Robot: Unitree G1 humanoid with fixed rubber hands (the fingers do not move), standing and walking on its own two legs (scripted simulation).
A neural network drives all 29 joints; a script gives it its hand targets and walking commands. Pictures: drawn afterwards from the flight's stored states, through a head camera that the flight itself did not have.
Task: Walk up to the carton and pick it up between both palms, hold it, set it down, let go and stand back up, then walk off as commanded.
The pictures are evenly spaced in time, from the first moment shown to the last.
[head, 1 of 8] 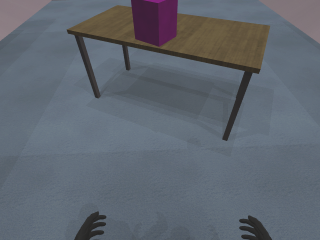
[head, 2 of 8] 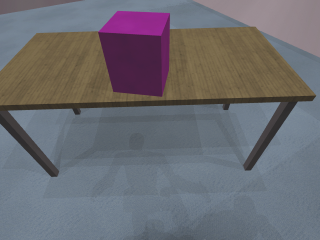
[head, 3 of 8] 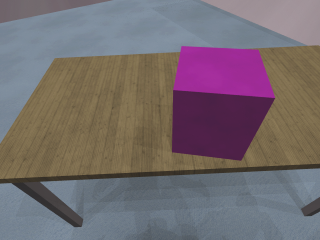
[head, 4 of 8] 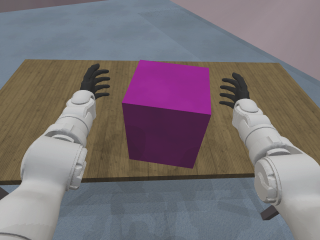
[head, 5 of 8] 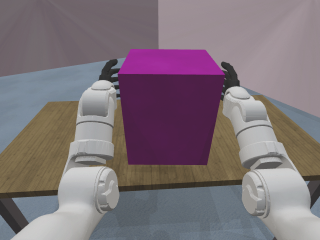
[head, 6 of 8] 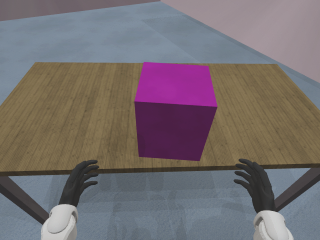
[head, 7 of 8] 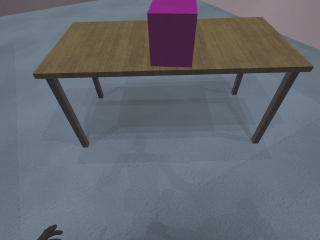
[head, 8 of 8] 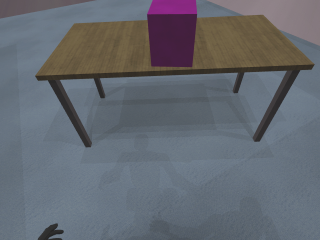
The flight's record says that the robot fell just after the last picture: no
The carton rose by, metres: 0.21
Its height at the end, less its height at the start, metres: +0.00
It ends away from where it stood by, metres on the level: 0.01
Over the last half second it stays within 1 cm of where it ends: yes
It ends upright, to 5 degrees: yes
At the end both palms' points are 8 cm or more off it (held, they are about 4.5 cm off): yes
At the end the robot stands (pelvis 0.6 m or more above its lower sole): yes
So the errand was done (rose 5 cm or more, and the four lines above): yes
